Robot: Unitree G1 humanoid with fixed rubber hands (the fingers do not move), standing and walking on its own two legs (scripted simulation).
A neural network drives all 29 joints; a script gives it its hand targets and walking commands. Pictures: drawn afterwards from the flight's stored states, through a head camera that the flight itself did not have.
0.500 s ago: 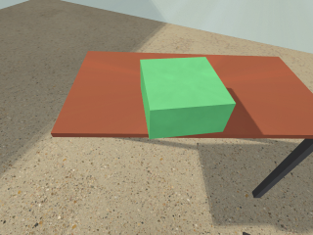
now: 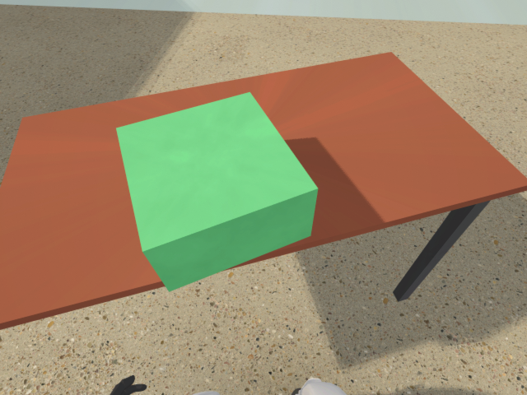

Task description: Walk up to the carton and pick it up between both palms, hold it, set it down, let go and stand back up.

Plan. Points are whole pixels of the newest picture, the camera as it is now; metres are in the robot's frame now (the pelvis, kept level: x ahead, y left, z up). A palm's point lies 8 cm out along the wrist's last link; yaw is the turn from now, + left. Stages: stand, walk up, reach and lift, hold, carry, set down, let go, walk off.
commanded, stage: walk up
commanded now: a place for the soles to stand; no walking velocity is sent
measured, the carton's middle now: (213, 182) +0.49 +0.11 +0.01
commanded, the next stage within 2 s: none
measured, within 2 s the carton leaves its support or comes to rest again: neither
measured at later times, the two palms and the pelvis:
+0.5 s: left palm out of the picture +0.08 +0.24 -0.10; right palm out of the picture +0.05 -0.24 -0.11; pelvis -0.02 +0.00 +0.01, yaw -2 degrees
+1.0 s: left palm out of the picture +0.05 +0.26 -0.11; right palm out of the picture +0.00 -0.23 -0.11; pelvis +0.00 +0.02 +0.02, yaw -2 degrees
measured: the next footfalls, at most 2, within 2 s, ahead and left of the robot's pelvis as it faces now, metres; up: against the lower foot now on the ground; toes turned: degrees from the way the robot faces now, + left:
left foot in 0.12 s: +0.04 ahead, +0.15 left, +0.00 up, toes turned +3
right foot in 0.30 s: +0.07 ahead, -0.09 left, +0.00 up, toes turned +1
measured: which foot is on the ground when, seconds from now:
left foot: up 0.00-0.10, down 0.12-1.00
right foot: down 0.00-0.18, up 0.20-0.28, down 0.30-1.00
